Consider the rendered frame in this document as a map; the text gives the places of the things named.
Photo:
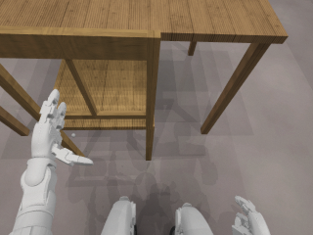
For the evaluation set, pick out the chair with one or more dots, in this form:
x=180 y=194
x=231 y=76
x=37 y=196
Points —
x=107 y=76

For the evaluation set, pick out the left robot hand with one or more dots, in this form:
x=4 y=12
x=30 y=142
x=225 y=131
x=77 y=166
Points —
x=47 y=131

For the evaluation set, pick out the right robot hand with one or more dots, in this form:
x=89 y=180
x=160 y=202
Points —
x=253 y=224

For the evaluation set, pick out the robot left shin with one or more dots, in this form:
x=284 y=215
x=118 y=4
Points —
x=126 y=199

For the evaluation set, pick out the robot left forearm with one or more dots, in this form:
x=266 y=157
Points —
x=37 y=209

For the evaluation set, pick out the table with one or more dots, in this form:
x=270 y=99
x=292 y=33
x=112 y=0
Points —
x=225 y=21

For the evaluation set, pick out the right robot thigh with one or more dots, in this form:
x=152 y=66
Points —
x=190 y=221

